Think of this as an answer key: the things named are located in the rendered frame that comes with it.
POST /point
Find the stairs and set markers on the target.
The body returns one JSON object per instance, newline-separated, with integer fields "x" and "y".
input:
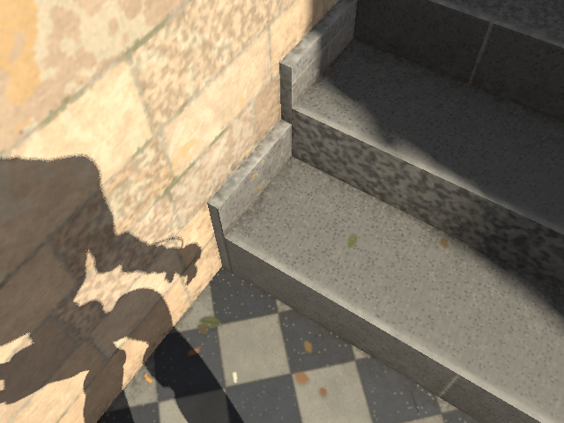
{"x": 421, "y": 215}

